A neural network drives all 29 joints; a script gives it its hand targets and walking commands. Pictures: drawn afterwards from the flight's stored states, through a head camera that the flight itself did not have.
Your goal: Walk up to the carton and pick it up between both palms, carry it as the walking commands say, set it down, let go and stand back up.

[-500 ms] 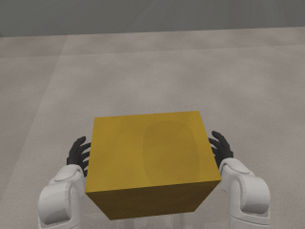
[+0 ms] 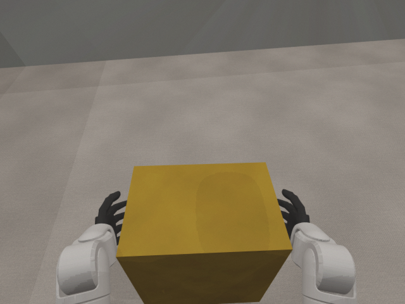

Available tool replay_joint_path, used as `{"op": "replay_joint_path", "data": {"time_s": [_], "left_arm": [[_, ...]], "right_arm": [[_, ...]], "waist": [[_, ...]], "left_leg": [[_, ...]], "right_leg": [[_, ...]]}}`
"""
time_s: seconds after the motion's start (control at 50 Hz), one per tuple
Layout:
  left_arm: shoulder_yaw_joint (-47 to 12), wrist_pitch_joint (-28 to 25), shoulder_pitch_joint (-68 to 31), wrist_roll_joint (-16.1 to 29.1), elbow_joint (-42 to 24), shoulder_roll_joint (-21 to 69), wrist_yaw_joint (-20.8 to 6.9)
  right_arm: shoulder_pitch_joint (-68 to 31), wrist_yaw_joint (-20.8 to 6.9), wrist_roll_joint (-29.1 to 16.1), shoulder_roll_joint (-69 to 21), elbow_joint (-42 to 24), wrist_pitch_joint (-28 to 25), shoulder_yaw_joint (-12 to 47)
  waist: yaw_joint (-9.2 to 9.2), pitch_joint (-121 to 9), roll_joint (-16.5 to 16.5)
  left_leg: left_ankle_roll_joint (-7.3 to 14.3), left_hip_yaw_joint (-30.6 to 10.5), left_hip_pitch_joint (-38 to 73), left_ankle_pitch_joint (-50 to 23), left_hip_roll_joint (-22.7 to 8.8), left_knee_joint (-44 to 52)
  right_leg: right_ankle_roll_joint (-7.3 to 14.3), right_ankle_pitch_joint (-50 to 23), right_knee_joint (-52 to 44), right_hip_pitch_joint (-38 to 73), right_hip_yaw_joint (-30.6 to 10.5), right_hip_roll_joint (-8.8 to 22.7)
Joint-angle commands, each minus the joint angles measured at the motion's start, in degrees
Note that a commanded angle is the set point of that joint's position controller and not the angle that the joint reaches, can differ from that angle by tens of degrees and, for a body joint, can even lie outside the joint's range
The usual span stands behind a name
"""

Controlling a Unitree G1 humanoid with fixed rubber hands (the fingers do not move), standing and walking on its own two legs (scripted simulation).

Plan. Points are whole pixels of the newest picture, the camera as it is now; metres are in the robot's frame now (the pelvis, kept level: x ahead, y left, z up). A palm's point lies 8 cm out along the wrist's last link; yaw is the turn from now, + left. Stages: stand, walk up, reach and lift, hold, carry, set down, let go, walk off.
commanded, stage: carry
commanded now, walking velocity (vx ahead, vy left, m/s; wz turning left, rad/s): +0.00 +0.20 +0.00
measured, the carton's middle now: (202, 239) +0.26 -0.01 -0.01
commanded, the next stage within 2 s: none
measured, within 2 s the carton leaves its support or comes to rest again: neither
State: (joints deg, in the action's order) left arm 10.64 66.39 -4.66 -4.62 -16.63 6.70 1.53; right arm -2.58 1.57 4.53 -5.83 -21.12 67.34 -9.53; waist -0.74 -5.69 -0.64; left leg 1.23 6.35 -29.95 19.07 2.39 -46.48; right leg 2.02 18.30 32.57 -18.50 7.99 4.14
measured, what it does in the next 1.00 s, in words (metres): steps to the left: left foot, then right foot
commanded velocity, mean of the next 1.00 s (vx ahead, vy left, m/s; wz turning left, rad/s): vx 0.00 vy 0.08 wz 0.00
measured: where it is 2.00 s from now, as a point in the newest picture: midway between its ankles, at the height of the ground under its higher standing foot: outside the picture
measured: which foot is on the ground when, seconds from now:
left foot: up 0.00-0.26, down 0.28-1.00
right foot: down 0.00-0.28, up 0.30-0.66, down 0.68-1.00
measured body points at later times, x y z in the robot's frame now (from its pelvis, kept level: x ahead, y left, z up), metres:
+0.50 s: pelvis -0.04 +0.17 +0.00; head -0.01 +0.19 +0.45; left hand +0.21 +0.37 +0.04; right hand +0.24 +0.03 +0.06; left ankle +0.00 +0.26 -0.73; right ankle -0.06 +0.05 -0.67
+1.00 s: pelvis -0.07 +0.22 +0.00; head -0.10 +0.24 +0.45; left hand +0.19 +0.40 +0.06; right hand +0.19 +0.06 +0.08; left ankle +0.00 +0.26 -0.73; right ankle -0.07 +0.11 -0.73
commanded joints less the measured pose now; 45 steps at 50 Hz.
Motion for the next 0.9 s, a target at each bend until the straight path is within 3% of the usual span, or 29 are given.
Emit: {"op": "replay_joint_path", "data": {"time_s": [0.0, 0.02, 0.06, 0.1, 0.18, 0.2, 0.22, 0.24, 0.26, 0.28, 0.3, 0.32, 0.34, 0.38, 0.42, 0.44, 0.5, 0.58, 0.6, 0.62, 0.66, 0.68, 0.7, 0.72, 0.74, 0.78, 0.8, 0.82, 0.88], "left_arm": [[-43.6, -1.0, -29.8, 21.5, -12.6, 46.9, -13.8], [-43.1, -0.9, -28.2, 21.0, -12.6, 46.0, -13.5], [-42.9, -0.5, -29.1, 20.8, -15.1, 44.4, -13.1], [-42.9, 0.0, -26.3, 19.8, -16.9, 41.6, -12.1], [-42.6, 1.0, -23.2, 18.9, -14.5, 41.4, -12.4], [-42.3, 1.3, -20.7, 17.8, -11.4, 41.5, -12.7], [-43.2, 1.2, -21.1, 18.4, -11.3, 42.3, -13.0], [-43.7, 1.2, -20.4, 17.9, -9.2, 41.3, -12.9], [-46.1, 0.8, -28.3, 20.1, -13.1, 42.8, -13.2], [-45.6, 1.2, -27.3, 20.0, -11.3, 42.0, -12.8], [-45.8, 0.2, -28.9, 20.3, -11.9, 42.8, -12.8], [-48.6, 0.1, -31.4, 23.1, -13.1, 47.3, -13.2], [-46.6, -0.1, -31.7, 23.3, -12.3, 46.0, -13.8], [-48.3, -0.8, -35.3, 24.7, -14.1, 48.1, -13.8], [-49.4, -1.0, -38.7, 26.3, -17.9, 48.0, -13.2], [-49.0, -0.9, -35.6, 25.4, -17.1, 47.7, -13.1], [-45.8, -0.1, -29.6, 22.8, -14.6, 43.6, -13.0], [-44.8, 0.7, -24.9, 22.3, -10.6, 43.2, -13.8], [-44.7, 0.6, -24.8, 21.7, -9.1, 43.3, -13.9], [-43.9, 0.4, -24.2, 21.1, -7.3, 43.3, -13.9], [-43.8, -0.1, -26.2, 21.5, -7.9, 44.3, -14.1], [-44.0, -0.1, -27.7, 21.1, -7.7, 44.2, -14.0], [-44.6, -0.2, -29.1, 21.7, -9.1, 45.8, -13.9], [-41.9, -0.2, -26.2, 19.8, -6.3, 45.0, -13.9], [-42.8, 0.0, -26.4, 20.1, -5.7, 45.5, -13.6], [-43.4, -0.1, -26.8, 20.3, -9.8, 44.0, -12.8], [-44.3, 0.4, -28.4, 21.1, -9.9, 44.5, -12.4], [-45.4, 0.7, -32.5, 21.7, -13.0, 44.8, -12.1], [-44.5, 1.6, -27.3, 20.3, -7.7, 43.9, -11.8]], "right_arm": [[-34.8, -12.9, -24.2, -52.8, -8.4, -1.1, 49.9], [-32.4, -12.6, -23.4, -52.1, -7.8, -1.4, 49.2], [-28.5, -12.5, -23.0, -50.9, -6.2, -0.6, 48.5], [-28.7, -12.2, -23.2, -50.3, -6.6, -0.4, 47.4], [-24.9, -11.7, -21.3, -48.5, -4.0, 0.6, 45.4], [-25.5, -11.7, -20.7, -46.1, -5.3, 0.1, 45.1], [-26.0, -11.7, -21.4, -46.0, -6.9, -0.3, 46.2], [-25.3, -11.8, -21.9, -46.6, -5.2, -0.2, 46.0], [-26.4, -12.4, -21.4, -47.0, -4.1, -0.4, 45.0], [-26.6, -12.3, -21.7, -46.1, -5.7, -0.7, 45.0], [-25.1, -11.9, -20.3, -47.6, -4.5, -0.8, 44.6], [-24.9, -12.3, -20.4, -48.3, -4.7, -1.6, 42.9], [-25.9, -12.0, -19.5, -48.5, -5.0, -1.6, 43.9], [-31.2, -12.0, -19.9, -50.2, -9.4, -2.4, 42.6], [-26.6, -11.7, -18.9, -50.0, -7.9, -2.6, 41.8], [-26.6, -11.3, -18.3, -51.3, -8.6, -2.7, 41.4], [-25.0, -11.3, -18.2, -50.5, -7.4, -1.9, 41.6], [-25.4, -10.9, -18.7, -49.5, -7.4, -1.5, 44.2], [-27.2, -11.2, -18.7, -48.6, -6.5, -1.1, 45.0], [-27.2, -11.1, -19.5, -48.6, -5.2, -1.1, 46.1], [-29.3, -11.7, -20.5, -49.2, -7.6, -1.1, 48.2], [-29.2, -12.5, -21.2, -48.5, -5.1, -0.8, 46.8], [-30.8, -12.5, -22.3, -49.1, -7.5, -0.8, 47.6], [-32.7, -12.8, -22.4, -50.2, -7.0, -0.5, 47.4], [-33.0, -12.9, -22.3, -47.7, -6.1, -0.7, 47.6], [-30.6, -13.2, -23.3, -48.5, -5.3, -0.3, 47.6], [-29.6, -13.4, -23.6, -47.6, -4.2, 0.3, 46.4], [-31.4, -13.2, -23.6, -49.7, -4.5, 0.4, 46.1], [-27.5, -13.1, -21.9, -44.7, -0.9, 0.8, 43.4]], "waist": [[2.01, -11.4, 4.1], [1.68, -11.3, 5.0], [1.86, -10.6, 8.6], [2.06, -14.7, 8.3], [2.02, -14.8, 17.6], [1.42, -14.6, 15.6], [0.98, -15.7, 14.3], [0.62, -15.1, 8.8], [0.30, -15.4, -6.1], [-0.07, -12.8, -17.9], [0.66, -13.4, -13.3], [-1.18, -14.8, -16.0], [-0.72, -14.4, -10.4], [-0.34, -16.4, -10.9], [-0.24, -16.5, -12.5], [-0.24, -16.7, -10.2], [-0.37, -19.9, -6.1], [0.00, -18.9, -0.1], [0.93, -19.0, -1.7], [1.49, -17.7, 1.5], [0.80, -18.7, 9.1], [0.55, -16.4, 7.5], [0.90, -12.3, 8.1], [1.12, -11.0, 8.1], [1.42, -7.5, 4.0], [1.24, -9.8, 3.8], [1.25, -10.3, -0.4], [1.19, -11.4, -0.8], [1.22, -9.3, -4.7]], "left_leg": [[-3.5, -8.4, -9.7, 1.3, -3.7, -12.0], [-4.0, -6.8, -10.0, -1.0, -3.2, -12.9], [-5.2, -2.8, -8.8, -0.1, -2.4, -10.5], [-4.9, -1.8, -3.3, 1.4, -3.5, -5.6], [-3.6, -1.6, 7.0, -1.9, -5.5, 13.1], [-2.4, 0.0, 11.5, -3.8, -3.6, 18.3], [-1.7, -0.9, 15.2, -6.2, -4.5, 24.7], [-1.1, -2.6, 19.5, -13.2, -7.7, 28.2], [1.5, -12.5, 24.6, -27.2, -16.9, 27.8], [6.2, -21.7, 29.3, -47.8, -24.3, 25.7], [7.6, -17.4, 28.1, -46.0, -23.5, 24.2], [9.3, -12.7, 28.0, -42.6, -21.8, 23.1], [8.0, -9.6, 26.7, -37.4, -18.4, 23.0], [6.1, -6.6, 26.7, -29.8, -14.2, 22.5], [7.4, -9.1, 26.6, -19.3, -15.9, 25.4], [8.6, -9.5, 26.0, -23.0, -15.7, 25.7], [10.7, -14.6, 27.1, -13.7, -18.8, 28.4], [11.1, -16.1, 25.4, -30.5, -20.1, 25.6], [9.2, -14.6, 23.6, -31.8, -19.0, 24.8], [6.5, -14.2, 19.0, -28.8, -18.9, 25.6], [0.3, -9.9, 14.7, -25.6, -13.8, 21.0], [-1.9, -8.6, 12.5, -17.3, -11.8, 23.6], [-2.4, -8.1, 12.7, -14.9, -10.0, 26.5], [-1.4, -8.6, 16.0, -11.5, -9.6, 26.8], [-0.2, -8.9, 16.1, -9.9, -10.1, 25.7], [0.6, -7.9, 19.2, -12.7, -10.5, 24.9], [0.0, -9.4, 19.7, -12.1, -11.1, 27.1], [1.4, -10.4, 17.5, -13.6, -11.9, 28.1], [1.4, -12.3, 14.3, -1.2, -12.1, 32.0]], "right_leg": [[5.5, -37.9, -10.4, 15.9, -11.5, 17.2], [3.7, -46.8, -8.7, 16.9, -9.1, 16.7], [2.3, -49.8, -7.9, 17.1, -4.8, 14.3], [3.8, -42.5, -9.2, 16.7, -5.1, 15.5], [1.2, -32.8, -9.0, 14.3, -3.5, 15.5], [0.5, -28.4, -8.1, 11.4, -5.5, 16.1], [-1.7, -24.7, -2.3, 11.7, -2.6, 13.2], [-3.3, -20.0, 1.7, 7.0, -1.6, 10.9], [-6.3, -6.5, 6.9, -1.2, -0.6, 6.1], [-8.2, 18.2, 18.8, -14.0, 0.5, 0.7], [-6.9, 22.1, 27.1, -15.5, -1.9, 1.2], [-5.9, 20.4, 31.4, -16.5, -3.4, 0.5], [-5.2, 17.8, 31.8, -15.9, -5.0, 1.3], [-5.6, 11.8, 31.3, -15.8, -4.9, 0.5], [-4.9, 9.6, 30.8, -16.4, -4.3, 0.5], [-5.4, 8.3, 28.9, -16.4, -3.6, 0.4], [-4.5, 7.9, 24.8, -13.4, -5.3, 0.6], [-3.1, 8.7, 6.1, -5.3, -5.4, 0.1], [-3.1, 2.3, -1.3, 0.1, -4.5, -0.8], [-2.7, -6.0, -9.3, 7.2, -5.1, 0.9], [-1.4, -15.0, -8.6, 14.2, -13.2, 10.2], [-0.5, -13.4, -8.8, 13.2, -15.6, 12.5], [0.1, -11.8, -7.6, 8.7, -12.0, 10.6], [0.1, 0.3, -10.3, 3.8, -10.2, 7.4], [-1.0, 3.2, -11.5, -0.1, -9.0, 5.9], [-1.1, 4.2, -12.4, -0.5, -9.1, 5.8], [-0.8, 2.5, -9.4, -0.9, -9.1, 4.7], [-0.4, -0.4, -7.4, 2.4, -8.1, 3.8], [-0.5, 2.0, -7.3, 0.7, -8.0, 2.3]]}}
